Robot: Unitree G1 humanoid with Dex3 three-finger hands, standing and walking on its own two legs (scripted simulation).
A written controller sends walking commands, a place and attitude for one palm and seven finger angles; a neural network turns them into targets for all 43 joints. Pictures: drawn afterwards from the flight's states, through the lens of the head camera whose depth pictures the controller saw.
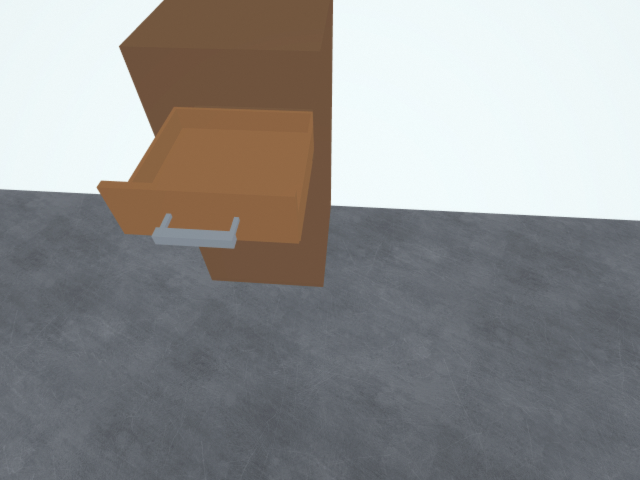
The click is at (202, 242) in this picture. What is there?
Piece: drawer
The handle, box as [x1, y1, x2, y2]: [151, 213, 239, 248]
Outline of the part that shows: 151,236 155,243 233,248 236,240 235,231 239,219 238,217 234,217 229,231 179,229 167,227 171,215 166,213 160,226 155,228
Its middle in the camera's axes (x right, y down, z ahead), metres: -0.25 -0.02 +0.77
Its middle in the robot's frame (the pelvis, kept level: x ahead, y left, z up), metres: +0.57 +0.28 -0.10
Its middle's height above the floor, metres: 0.69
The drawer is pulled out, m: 0.30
